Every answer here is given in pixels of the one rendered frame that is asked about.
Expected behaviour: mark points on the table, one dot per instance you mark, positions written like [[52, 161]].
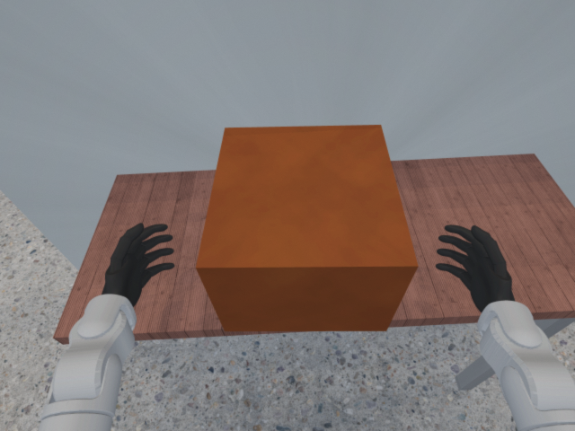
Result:
[[511, 197]]

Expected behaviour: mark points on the right robot hand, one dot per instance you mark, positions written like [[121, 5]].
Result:
[[486, 275]]

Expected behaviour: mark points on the left robot forearm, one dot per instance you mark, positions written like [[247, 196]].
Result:
[[84, 390]]

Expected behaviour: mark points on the left robot hand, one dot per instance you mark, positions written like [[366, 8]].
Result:
[[127, 274]]

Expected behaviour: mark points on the carton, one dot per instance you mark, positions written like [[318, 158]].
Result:
[[305, 231]]

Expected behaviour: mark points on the right robot forearm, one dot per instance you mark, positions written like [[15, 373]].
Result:
[[538, 388]]

